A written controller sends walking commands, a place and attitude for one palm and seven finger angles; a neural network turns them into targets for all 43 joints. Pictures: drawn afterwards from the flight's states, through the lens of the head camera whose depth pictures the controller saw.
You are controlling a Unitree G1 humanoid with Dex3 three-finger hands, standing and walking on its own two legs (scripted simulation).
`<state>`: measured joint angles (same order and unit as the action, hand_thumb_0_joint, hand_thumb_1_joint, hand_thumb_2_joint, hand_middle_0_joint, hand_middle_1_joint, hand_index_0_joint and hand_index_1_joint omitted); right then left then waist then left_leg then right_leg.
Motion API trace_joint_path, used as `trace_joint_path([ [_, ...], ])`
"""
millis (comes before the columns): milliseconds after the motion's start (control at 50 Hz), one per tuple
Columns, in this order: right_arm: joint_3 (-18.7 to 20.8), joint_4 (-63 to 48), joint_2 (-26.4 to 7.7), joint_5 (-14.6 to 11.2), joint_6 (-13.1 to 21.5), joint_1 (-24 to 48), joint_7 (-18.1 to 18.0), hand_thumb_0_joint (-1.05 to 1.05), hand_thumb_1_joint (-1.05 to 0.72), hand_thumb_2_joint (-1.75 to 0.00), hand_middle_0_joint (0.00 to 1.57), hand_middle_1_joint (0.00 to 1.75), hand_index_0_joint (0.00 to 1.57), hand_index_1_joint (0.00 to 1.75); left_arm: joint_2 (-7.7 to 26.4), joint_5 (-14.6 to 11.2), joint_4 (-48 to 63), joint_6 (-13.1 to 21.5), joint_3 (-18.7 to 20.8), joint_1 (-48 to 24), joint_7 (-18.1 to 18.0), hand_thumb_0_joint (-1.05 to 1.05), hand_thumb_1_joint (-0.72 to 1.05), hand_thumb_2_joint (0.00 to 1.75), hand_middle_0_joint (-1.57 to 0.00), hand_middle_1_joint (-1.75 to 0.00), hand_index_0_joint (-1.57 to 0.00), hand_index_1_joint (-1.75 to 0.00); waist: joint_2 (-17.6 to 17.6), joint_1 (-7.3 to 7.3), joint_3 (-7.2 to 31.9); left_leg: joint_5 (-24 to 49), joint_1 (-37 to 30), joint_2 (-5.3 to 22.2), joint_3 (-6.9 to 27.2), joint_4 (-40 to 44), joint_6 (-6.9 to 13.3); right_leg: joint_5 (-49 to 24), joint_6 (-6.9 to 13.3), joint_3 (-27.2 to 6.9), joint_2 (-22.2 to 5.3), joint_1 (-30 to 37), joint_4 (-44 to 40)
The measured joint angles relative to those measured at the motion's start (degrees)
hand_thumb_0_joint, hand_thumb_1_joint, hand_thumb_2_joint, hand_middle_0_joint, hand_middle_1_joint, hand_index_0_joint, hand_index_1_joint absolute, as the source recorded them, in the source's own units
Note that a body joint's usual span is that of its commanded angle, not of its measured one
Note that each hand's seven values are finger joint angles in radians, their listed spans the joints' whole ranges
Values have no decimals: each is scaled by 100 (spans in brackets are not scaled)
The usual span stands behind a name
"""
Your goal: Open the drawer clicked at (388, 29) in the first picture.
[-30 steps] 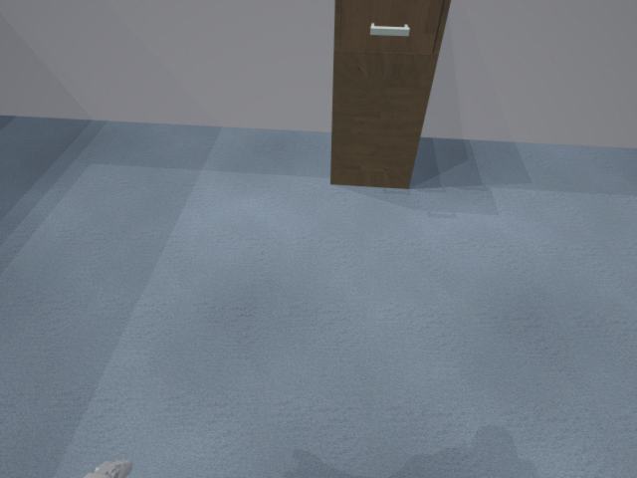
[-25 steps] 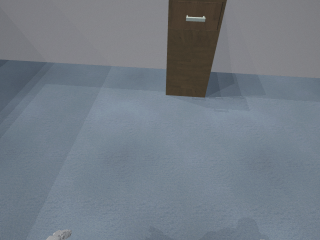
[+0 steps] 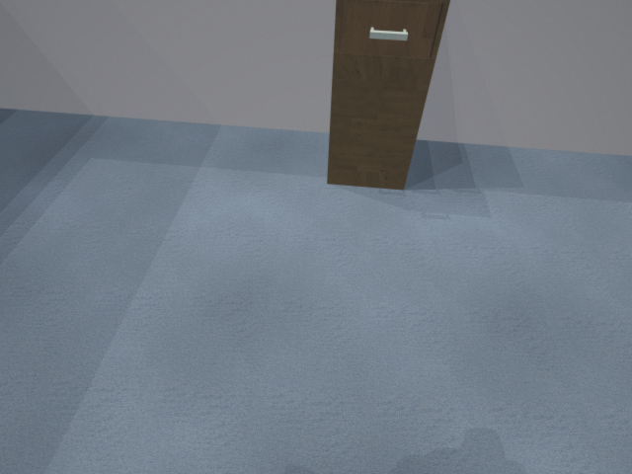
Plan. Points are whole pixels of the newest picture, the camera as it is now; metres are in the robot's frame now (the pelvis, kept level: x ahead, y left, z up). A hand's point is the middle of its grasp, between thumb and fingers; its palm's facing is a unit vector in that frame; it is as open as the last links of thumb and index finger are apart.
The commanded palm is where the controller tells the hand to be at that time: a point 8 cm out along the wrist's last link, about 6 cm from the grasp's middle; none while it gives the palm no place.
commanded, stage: stand and wait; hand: left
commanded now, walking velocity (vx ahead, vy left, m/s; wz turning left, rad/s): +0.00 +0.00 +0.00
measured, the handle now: (388, 33) +1.51 -0.17 -0.03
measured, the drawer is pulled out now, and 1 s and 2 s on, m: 0.00 0.00 0.00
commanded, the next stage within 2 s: look at it before walking up in 0.22 s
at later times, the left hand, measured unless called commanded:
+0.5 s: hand out of the picture +0.07 +0.25 -0.15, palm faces -0.04 -0.94 -0.33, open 7.3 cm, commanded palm none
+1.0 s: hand out of the picture +0.07 +0.25 -0.16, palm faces -0.04 -0.94 -0.34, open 7.3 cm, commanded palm none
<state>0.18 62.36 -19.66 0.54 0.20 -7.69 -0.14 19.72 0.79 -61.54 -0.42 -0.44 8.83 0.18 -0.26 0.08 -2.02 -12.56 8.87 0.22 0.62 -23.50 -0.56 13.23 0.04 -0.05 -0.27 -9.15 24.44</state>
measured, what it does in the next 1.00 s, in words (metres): stands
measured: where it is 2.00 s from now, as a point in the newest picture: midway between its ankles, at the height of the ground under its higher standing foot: (337, 458)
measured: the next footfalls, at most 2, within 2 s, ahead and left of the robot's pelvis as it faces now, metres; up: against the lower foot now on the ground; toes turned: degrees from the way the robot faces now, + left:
left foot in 1.68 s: +0.36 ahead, +0.07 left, +0.00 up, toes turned -11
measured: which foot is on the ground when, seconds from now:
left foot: down 0.00-1.00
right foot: down 0.00-1.00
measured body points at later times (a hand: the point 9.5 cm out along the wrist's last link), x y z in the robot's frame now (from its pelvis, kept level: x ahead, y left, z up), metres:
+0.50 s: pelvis -0.01 +0.00 +0.00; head -0.01 +0.00 +0.45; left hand +0.07 +0.30 -0.13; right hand +0.07 -0.29 -0.13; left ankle +0.00 +0.13 -0.74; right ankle +0.00 -0.12 -0.74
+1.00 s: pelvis +0.00 +0.00 +0.00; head +0.01 +0.00 +0.45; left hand +0.07 +0.30 -0.13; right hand +0.08 -0.29 -0.13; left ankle +0.00 +0.13 -0.74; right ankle +0.00 -0.12 -0.74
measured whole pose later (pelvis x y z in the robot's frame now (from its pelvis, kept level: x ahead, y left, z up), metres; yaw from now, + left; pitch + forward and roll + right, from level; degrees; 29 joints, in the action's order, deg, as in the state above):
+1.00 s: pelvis +0.00 +0.00 +0.00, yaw +0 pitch -2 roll +0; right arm -0.2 63.6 -19.4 0.5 0.4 -6.7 0.0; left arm 19.3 0.9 -62.5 -0.2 -0.7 8.4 0.0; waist -0.1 0.3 -2.0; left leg -11.3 8.2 0.2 0.3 -21.1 -0.5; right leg 11.9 -0.2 -0.4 -0.3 -8.6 22.0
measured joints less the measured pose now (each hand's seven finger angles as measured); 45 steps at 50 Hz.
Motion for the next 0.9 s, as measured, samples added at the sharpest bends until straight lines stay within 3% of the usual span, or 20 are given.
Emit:
trace_joint_path([
  [900,-28,125,10,-23,26,88,30,0,-91,-90,20,30,20,30,-21,18,-91,37,-26,-61,9,1,91,90,-21,-30,-21,-30,10,3,-24,156,-60,-15,-5,251,13,-156,-24,-6,-17,60,-252],
])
